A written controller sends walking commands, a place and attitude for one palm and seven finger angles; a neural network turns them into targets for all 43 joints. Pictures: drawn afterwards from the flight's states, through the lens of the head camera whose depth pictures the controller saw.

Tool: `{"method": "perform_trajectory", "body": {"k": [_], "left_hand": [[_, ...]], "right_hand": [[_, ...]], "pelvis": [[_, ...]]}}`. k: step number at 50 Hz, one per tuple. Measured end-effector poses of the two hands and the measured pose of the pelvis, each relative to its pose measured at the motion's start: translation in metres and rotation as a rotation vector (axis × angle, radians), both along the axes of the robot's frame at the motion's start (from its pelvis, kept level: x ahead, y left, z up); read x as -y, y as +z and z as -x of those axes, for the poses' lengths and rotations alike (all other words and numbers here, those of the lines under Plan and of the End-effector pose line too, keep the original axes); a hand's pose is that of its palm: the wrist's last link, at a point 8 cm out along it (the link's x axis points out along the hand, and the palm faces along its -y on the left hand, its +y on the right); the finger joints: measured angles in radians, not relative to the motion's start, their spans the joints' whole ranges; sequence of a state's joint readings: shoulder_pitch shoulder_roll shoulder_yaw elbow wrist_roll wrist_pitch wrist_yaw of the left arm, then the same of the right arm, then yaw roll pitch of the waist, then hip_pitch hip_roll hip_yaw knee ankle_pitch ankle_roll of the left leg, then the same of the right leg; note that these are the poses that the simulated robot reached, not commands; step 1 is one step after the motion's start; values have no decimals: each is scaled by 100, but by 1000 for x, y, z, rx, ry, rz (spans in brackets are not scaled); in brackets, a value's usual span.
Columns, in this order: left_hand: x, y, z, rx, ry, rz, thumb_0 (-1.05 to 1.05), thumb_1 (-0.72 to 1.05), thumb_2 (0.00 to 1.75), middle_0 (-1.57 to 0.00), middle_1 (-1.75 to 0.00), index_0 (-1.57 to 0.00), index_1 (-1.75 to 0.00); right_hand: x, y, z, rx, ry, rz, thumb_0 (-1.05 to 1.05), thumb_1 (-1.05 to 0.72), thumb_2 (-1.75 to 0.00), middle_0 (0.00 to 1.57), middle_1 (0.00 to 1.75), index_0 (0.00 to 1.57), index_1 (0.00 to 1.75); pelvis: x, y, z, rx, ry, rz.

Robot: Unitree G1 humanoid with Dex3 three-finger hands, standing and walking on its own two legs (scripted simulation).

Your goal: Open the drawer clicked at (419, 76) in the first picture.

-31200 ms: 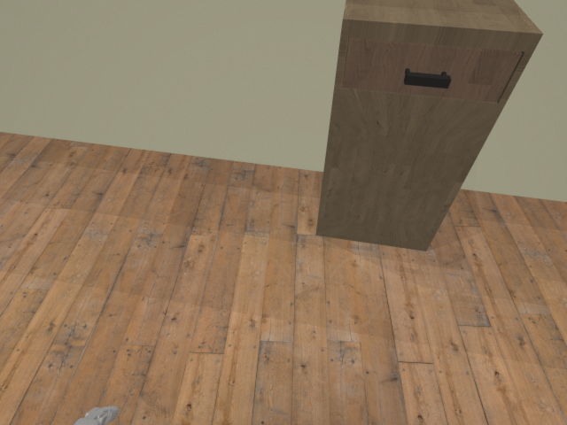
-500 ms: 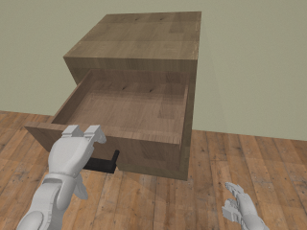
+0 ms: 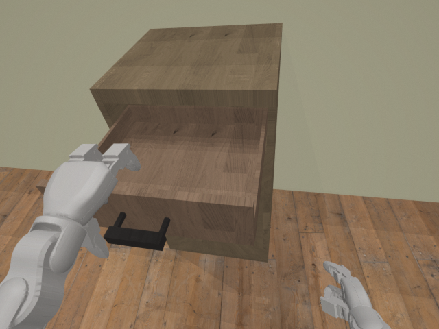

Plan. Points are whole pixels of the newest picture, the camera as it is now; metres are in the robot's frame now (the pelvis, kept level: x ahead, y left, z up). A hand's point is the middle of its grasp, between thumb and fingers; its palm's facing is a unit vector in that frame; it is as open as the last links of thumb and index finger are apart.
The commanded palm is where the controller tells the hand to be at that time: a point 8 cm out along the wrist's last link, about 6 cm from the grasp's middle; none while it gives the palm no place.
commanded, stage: lift the hand off the handle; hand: left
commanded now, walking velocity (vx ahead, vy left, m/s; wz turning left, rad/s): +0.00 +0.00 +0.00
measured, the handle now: (139, 228) +0.28 +0.22 +0.03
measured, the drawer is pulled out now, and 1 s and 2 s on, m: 0.30 0.30 0.30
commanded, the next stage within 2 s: draw the hand back to the body in 0.18 s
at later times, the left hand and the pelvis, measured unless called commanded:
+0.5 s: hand (90, 197) +0.24 +0.23 +0.18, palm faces +0.17 -0.05 -0.98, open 13.8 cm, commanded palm +0.20 +0.23 +0.23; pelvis -0.01 +0.00 +0.00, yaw +0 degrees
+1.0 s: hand (75, 207) +0.22 +0.23 +0.19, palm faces +0.35 -0.67 -0.66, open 13.7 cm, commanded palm +0.16 +0.25 +0.22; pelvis +0.00 +0.00 +0.00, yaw +1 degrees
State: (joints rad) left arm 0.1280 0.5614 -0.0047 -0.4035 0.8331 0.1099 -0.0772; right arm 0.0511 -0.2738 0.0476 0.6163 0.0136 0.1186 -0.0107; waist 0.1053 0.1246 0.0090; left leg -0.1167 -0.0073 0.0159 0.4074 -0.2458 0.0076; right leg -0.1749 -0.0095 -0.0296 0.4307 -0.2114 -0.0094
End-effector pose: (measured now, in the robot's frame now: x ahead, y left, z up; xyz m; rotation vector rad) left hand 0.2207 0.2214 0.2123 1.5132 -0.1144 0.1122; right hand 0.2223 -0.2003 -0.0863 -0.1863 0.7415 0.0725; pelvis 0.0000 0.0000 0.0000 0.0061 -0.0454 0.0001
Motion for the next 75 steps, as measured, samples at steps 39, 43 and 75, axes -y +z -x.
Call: {"method": "perform_trajectory", "body": {"k": [39, 43, 75], "left_hand": [[-12, -8, 23, -78, -8, 23, 0, -49, 30, -32, -120, -32, -121], [-18, 7, 31, 1, -9, -16, 0, -49, 30, -32, -120, -32, -121], [-46, 6, 52, 379, -48, 976, 0, 28, 63, -25, -70, -25, -70]], "right_hand": [[-3, 2, 5, 34, 15, 17, 2, -91, -90, 20, 30, 20, 30], [-5, 4, 2, 37, 23, 14, 2, -91, -90, 20, 30, 20, 30], [12, 12, 17, 126, -78, 67, 2, -90, -90, 20, 30, 20, 30]], "pelvis": [[-3, -2, 6, -7, 13, 4], [-2, -2, 4, -6, 11, 6], [0, 0, -19, 19, 6, 16]]}}
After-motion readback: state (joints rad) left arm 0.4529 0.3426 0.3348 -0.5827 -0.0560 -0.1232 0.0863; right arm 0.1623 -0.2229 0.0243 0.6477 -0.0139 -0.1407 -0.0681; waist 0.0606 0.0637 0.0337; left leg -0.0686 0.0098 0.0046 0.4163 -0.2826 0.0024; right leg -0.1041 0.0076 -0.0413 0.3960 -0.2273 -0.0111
